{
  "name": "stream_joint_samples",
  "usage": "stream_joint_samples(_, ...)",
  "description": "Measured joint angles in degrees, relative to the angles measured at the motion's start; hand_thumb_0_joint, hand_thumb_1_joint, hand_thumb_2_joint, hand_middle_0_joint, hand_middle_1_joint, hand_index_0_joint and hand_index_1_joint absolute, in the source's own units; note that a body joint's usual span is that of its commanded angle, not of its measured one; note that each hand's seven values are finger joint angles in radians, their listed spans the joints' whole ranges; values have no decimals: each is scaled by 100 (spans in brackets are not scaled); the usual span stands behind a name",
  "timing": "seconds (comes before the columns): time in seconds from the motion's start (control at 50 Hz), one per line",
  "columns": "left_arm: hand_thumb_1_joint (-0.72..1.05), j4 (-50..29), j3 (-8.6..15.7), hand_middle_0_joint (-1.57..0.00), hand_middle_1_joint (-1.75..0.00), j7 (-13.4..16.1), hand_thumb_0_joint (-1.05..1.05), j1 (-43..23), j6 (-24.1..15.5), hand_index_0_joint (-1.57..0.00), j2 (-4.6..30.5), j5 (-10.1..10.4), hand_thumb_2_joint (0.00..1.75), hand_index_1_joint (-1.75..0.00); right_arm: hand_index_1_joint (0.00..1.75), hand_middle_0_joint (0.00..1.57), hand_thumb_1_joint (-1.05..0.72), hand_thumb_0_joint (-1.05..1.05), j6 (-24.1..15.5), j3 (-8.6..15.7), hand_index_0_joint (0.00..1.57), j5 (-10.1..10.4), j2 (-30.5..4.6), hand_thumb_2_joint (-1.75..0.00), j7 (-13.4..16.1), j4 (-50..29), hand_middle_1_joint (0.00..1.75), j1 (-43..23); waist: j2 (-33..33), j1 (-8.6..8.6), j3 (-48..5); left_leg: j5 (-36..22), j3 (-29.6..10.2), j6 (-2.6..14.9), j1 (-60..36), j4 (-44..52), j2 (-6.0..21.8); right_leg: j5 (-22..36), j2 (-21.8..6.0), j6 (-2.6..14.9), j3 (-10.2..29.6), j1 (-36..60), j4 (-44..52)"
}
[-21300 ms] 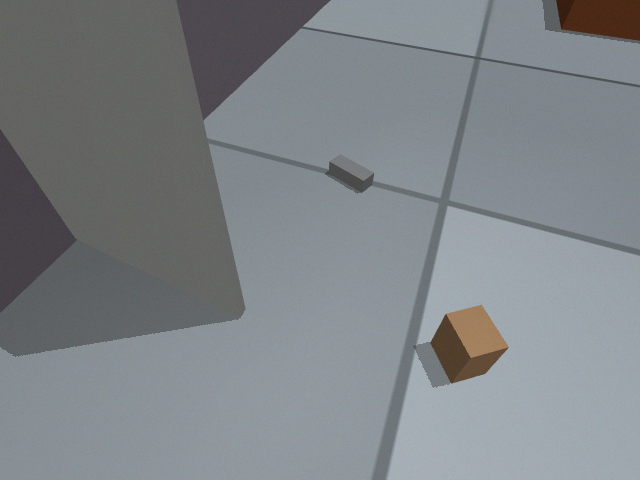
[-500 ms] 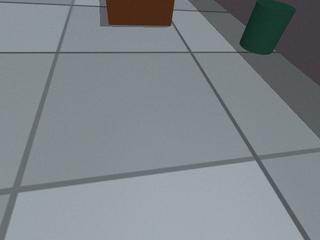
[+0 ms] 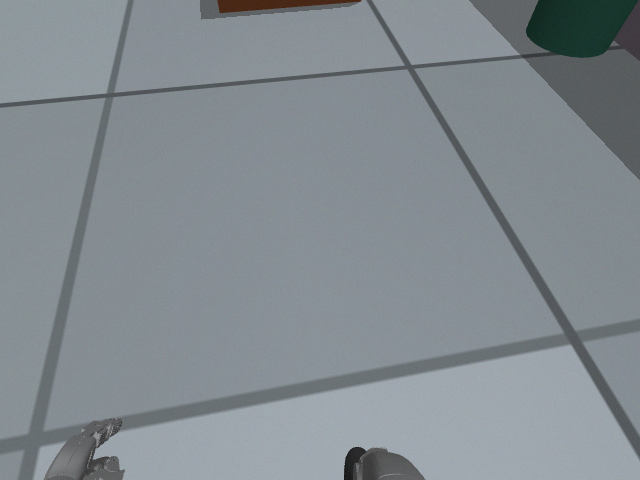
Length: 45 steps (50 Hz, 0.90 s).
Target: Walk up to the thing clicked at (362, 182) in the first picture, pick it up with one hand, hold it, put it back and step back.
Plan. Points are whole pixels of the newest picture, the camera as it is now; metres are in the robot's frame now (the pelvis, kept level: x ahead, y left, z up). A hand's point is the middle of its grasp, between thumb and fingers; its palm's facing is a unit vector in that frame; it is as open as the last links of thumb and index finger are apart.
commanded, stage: walk up
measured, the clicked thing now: out of the picture +0.21 +1.24 -0.71
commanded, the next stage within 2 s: none
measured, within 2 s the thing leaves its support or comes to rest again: neither
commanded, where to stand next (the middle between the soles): +0.94 -0.03 m, yaw +2 degrees
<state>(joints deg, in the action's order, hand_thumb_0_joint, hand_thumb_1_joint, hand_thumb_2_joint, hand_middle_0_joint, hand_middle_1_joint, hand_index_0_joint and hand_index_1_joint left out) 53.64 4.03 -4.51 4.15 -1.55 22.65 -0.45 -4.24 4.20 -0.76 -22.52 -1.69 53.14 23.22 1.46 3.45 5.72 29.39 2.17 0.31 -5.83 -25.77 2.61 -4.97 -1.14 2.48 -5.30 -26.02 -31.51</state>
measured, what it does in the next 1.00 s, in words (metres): walks ahead: left foot, then right foot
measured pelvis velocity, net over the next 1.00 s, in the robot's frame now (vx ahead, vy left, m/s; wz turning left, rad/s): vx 0.48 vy -0.06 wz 0.01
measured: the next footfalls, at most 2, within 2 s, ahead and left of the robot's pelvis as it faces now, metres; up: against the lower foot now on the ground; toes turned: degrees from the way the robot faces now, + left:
left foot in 0.42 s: +0.41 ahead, +0.12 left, +0.00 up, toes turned +7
right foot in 0.88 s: +0.57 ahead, -0.17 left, +0.00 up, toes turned -4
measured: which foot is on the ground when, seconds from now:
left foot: down 0.00-0.02, up 0.04-0.40, down 0.42-0.92, up 0.94-1.00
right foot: down 0.00-0.46, up 0.48-0.86, down 0.88-1.00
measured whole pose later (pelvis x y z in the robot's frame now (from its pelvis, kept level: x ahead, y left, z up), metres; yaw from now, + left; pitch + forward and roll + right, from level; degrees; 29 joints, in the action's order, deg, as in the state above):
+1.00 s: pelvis +0.48 -0.06 +0.01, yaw +0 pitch -3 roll +2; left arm 49.9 3.6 -3.4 14.9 -5.6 22.7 -0.4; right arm -2.3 3.3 -0.2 -25.1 -2.0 51.4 19.0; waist 2.4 -0.3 3.5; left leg 26.6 0.3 1.7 16.8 -59.3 1.9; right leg -15.1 -3.6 1.0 -3.3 -19.2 -36.7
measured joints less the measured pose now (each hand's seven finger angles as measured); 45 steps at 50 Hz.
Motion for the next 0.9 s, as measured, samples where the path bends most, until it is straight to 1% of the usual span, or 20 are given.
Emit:
stream_joint_samples(0.02, 90, -65, -7, -20, -30, 16, 1, -44, -69, -20, -85, -10, 90, -30, 30, 20, -90, 0, 48, 7, 20, 7, -27, -90, 28, -4, 30, -95, 129, -3, 86, -19, -50, 94, 258, -800, 151, -222, 89, -7, -101, 81, -153)
stream_joint_samples(0.08, 90, -287, -45, -20, -30, 57, 1, 23, -242, -20, -202, 27, 90, -30, 30, 20, -91, 1, 74, -99, 20, 90, 20, -90, 66, -55, 30, -314, -82, -144, 116, -159, -262, 235, 1414, -3383, -168, -760, -64, 36, -76, 383, -389)
stream_joint_samples(0.1, 90, -323, -68, -20, -30, 85, 1, 94, -267, -20, -250, 55, 90, -30, 30, 20, -91, 1, 55, -123, 20, 113, 2, -90, 64, -61, 30, -382, -128, -203, 96, -288, -295, 245, 1772, -3906, -248, -825, -108, 42, -75, 589, -284)
stream_joint_samples(0.14, 90, -359, -116, -20, -30, 140, 1, 315, -311, -20, -316, 94, 89, -30, 30, 20, -91, 1, 21, -125, 20, 145, -64, -90, 48, -128, 30, -525, -143, -328, 25, -623, -360, 276, 2396, -4311, -281, -877, -122, 14, -69, 1017, 26)
stream_joint_samples(0.2, 90, -297, -137, -20, -30, 176, 1, 699, -348, -20, -304, 97, 89, -30, 30, 20, -91, 1, -12, -64, 20, 107, -171, -90, -16, -360, 30, -783, -62, -450, -56, -1105, -527, 251, 3125, -3988, -145, -979, -23, 3, -53, 1531, 389)
stream_joint_samples(0.26, 90, -215, -130, -20, -30, 172, 1, 1009, -337, -20, -208, 50, 89, -30, 30, 20, -91, 0, 14, 12, 20, 82, -222, -90, -103, -534, 30, -1032, 42, -472, -66, -1520, -602, 120, 3600, -3155, 30, -1153, 101, -6, -114, 1939, 607)
stream_joint_samples(0.34, 90, -224, -76, -20, -30, 141, 1, 1249, -319, -20, 17, -21, 89, -30, 30, 20, -91, 0, 49, 32, 20, 39, -176, -90, -223, -569, 30, -1210, 48, -555, -46, -2191, -265, 20, 3709, -1537, 239, -1500, 215, -60, -251, 2334, 698)
stream_joint_samples(0.4, 90, -272, -38, -20, -30, 136, 1, 1409, -294, -20, 202, -13, 90, -30, 30, 20, -91, 0, 51, 14, 20, -21, -88, -90, -280, -507, 30, -1239, -60, -690, -67, -2447, -39, 107, 3409, -760, 196, -1971, 215, -144, -281, 2531, 443)
stream_joint_samples(0.42, 90, -282, -31, -20, -30, 144, 1, 1481, -273, -20, 257, -3, 90, -30, 30, 20, -91, 0, 37, 7, 20, -45, -61, -90, -284, -494, 30, -1228, -117, -716, -102, -2490, 13, 159, 3256, -588, 134, -2188, 176, -177, -276, 2561, 259)
stream_joint_samples(0.46, 90, -237, -12, -20, -30, 211, 1, 1498, -196, -20, 347, 24, 90, -30, 30, 20, -91, 0, -13, -1, 20, -137, 81, -90, -249, -467, 30, -1300, -466, -719, -17, -2261, 196, 181, 3185, -885, -118, -2493, -176, -88, -175, 2365, -633)
stream_joint_samples(0.48, 90, -229, -15, -20, -30, 248, 1, 1500, -146, -20, 292, 63, 90, -30, 30, 20, -91, 0, -45, -22, 20, -180, 89, -90, -231, -533, 30, -1313, -469, -692, 9, -2061, 229, 196, 3193, -1072, -128, -2483, -148, -44, 23, 2056, -1391)
stream_joint_samples(0.52, 90, -204, -99, -20, -30, 290, 1, 1508, -77, -20, 183, 87, 90, -30, 30, 20, -91, 0, -94, -41, 20, -111, 119, -90, -192, -642, 30, -1300, -354, -575, 45, -1809, 206, 241, 3043, -1170, -59, -2488, 89, 41, 338, 1400, -2781)
stream_joint_samples(0.54, 90, -186, -148, -20, -30, 288, 1, 1510, -63, -20, 167, 88, 90, -30, 30, 20, -91, 0, -98, -59, 20, -58, 160, -90, -160, -670, 30, -1267, -345, -521, 44, -1775, 217, 234, 2880, -1061, -41, -2365, 149, 52, 460, 1097, -3233)
stream_joint_samples(0.58, 90, -193, -188, -20, -30, 255, 1, 1500, -71, -20, 167, 99, 90, -30, 30, 20, -91, 0, -107, -123, 20, 38, 229, -90, -99, -698, 30, -1136, -390, -436, 14, -1788, 260, 181, 2503, -719, -47, -2032, 128, 39, 658, 590, -3537)
stream_joint_samples(0.66, 90, -337, -146, -20, -30, 151, 1, 1403, -105, -20, 212, 94, 90, -30, 30, 20, -90, 0, -116, -185, 20, 101, 232, -90, -76, -617, 30, -797, -481, -361, -50, -1744, 298, 149, 1918, -220, -106, -1515, -190, -100, 804, -62, -2988)
stream_joint_samples(0.72, 90, -372, -105, -20, -30, 70, 1, 1345, -90, -20, 235, 39, 90, -30, 30, 20, -90, 0, -103, -167, 20, 78, 156, -90, -96, -542, 30, -602, -491, -336, -100, -1612, 362, 136, 1583, -28, -119, -1195, -433, -231, 728, -259, -2150)
stream_joint_samples(0.76, 90, -342, -81, -20, -30, 16, 1, 1307, -75, -20, 236, 4, 90, -30, 30, 20, -90, 0, -101, -137, 20, 59, 73, -90, -114, -510, 30, -512, -455, -292, -131, -1480, 402, 108, 1412, 15, -104, -954, -537, -260, 638, -261, -1512)
stream_joint_samples(0.84, 90, -249, -26, -20, -30, -44, 1, 1210, -95, -20, 230, -24, 90, -30, 30, 20, -90, 0, -61, -66, 20, 43, -113, -90, -132, -458, 30, -362, -347, -192, -222, -1075, 433, -34, 1205, -159, -58, -539, -563, -211, 543, -3, -570)
stream_joint_samples(0.88, 90, -223, -4, -20, -30, -43, 1, 1191, -140, -20, 245, -40, 90, -30, 30, 20, -90, 0, -8, -42, 20, 48, -191, -90, -131, -427, 30, -293, -284, -176, -310, -757, 434, -112, 1178, -427, 2, -475, -489, -183, 440, 263, -264)
stream_joint_samples(0.9, 90, -192, 17, -20, -30, -20, 1, 1145, -178, -20, 196, -52, 90, -30, 30, 20, -90, 0, 25, -22, 20, 41, -255, -90, -118, -394, 30, -292, -126, -185, -306, -543, 394, -103, 1201, -679, 142, -498, -371, -220, 366, 326, -321)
